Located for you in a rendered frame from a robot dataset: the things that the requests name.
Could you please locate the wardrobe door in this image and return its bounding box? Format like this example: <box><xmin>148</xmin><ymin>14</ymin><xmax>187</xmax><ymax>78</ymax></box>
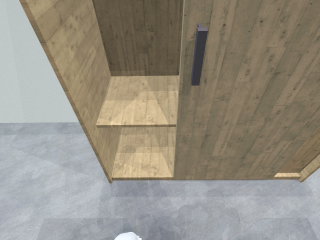
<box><xmin>278</xmin><ymin>126</ymin><xmax>320</xmax><ymax>173</ymax></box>
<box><xmin>173</xmin><ymin>0</ymin><xmax>320</xmax><ymax>180</ymax></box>

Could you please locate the handle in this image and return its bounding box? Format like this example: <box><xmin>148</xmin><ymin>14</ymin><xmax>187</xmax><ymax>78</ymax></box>
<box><xmin>191</xmin><ymin>23</ymin><xmax>208</xmax><ymax>86</ymax></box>

